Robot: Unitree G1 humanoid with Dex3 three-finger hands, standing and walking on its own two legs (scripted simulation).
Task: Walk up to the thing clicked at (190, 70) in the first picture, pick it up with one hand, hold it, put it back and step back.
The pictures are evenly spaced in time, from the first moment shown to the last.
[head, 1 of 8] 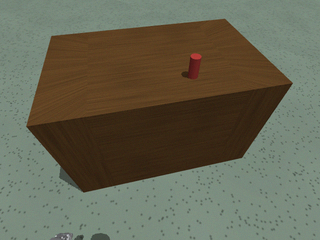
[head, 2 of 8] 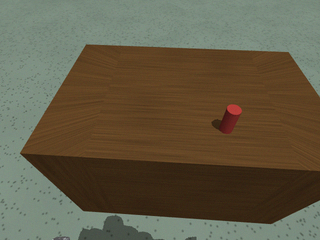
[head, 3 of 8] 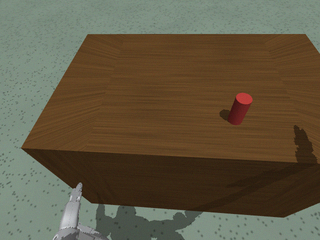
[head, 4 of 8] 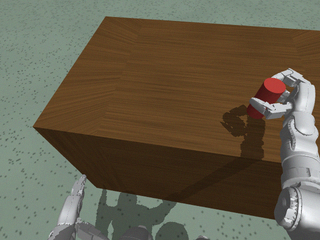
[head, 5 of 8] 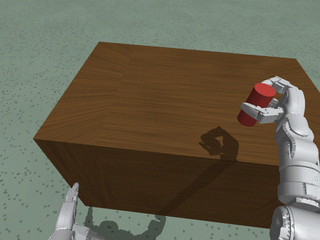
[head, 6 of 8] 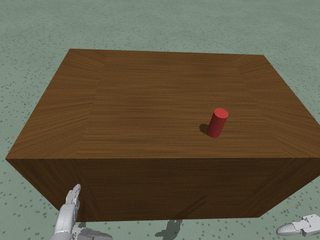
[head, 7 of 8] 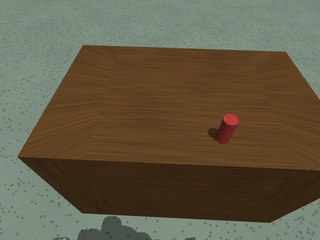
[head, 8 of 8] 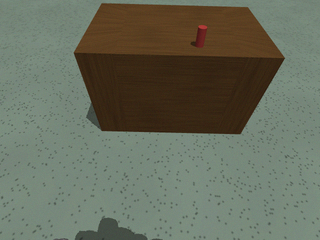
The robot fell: no
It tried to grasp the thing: yes
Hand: right
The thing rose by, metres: 0.25
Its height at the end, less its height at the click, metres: +0.00
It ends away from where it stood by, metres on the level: 0.05
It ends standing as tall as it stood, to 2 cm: yes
